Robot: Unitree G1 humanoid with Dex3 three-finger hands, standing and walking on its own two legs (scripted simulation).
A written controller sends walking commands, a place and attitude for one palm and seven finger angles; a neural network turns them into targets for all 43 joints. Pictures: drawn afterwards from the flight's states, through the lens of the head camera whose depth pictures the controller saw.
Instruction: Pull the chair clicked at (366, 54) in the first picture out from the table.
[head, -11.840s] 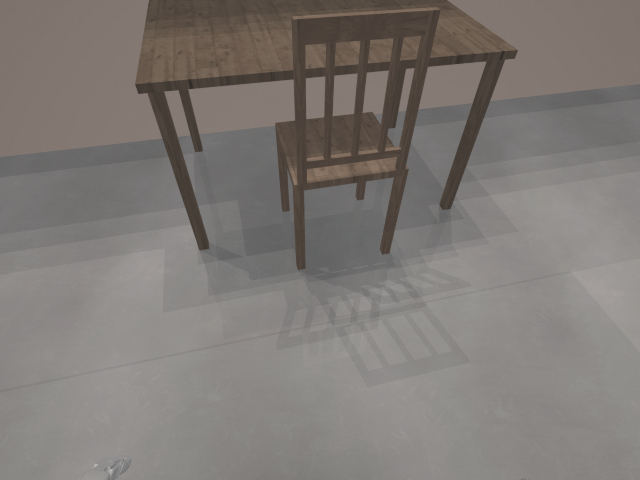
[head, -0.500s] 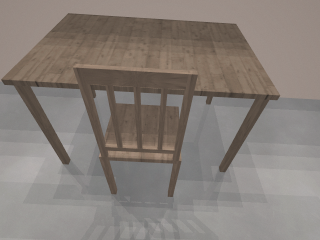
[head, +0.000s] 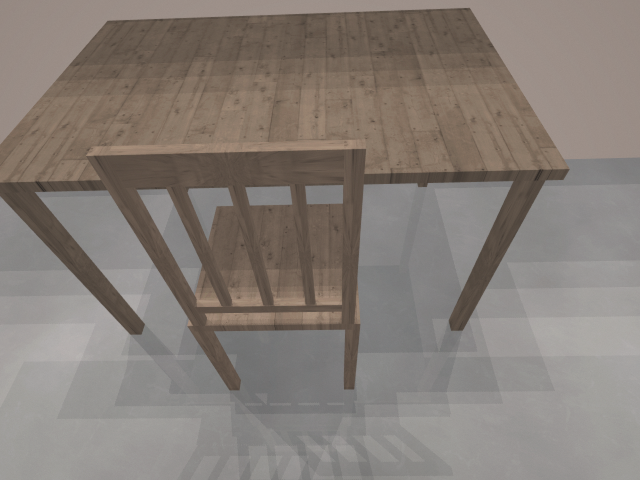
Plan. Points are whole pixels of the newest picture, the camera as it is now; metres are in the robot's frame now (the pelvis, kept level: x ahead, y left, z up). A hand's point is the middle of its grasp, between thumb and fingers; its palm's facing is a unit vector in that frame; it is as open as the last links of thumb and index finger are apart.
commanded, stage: come to a stop and stand still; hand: left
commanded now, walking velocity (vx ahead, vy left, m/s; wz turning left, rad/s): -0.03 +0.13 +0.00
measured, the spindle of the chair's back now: (254, 253) +0.48 +0.15 -0.07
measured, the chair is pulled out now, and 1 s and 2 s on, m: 0.00 0.00 0.00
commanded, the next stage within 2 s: look again from close up in 0.48 s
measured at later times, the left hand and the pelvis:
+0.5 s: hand out of the picture -0.04 +0.18 -0.16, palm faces +0.05 -0.97 -0.23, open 7.3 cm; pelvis -0.04 +0.00 +0.01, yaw -1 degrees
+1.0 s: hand out of the picture +0.03 +0.20 -0.16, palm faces +0.03 -0.97 -0.22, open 7.4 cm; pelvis -0.03 +0.01 +0.00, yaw +1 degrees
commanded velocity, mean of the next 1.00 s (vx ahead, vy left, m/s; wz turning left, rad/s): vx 0.00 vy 0.01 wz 0.00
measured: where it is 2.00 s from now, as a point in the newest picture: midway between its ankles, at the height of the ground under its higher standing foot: outside the picture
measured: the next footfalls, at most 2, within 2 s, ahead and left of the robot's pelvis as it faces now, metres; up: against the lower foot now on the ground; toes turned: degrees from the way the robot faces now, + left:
none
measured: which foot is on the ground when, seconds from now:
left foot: down 0.00-1.00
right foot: down 0.00-1.00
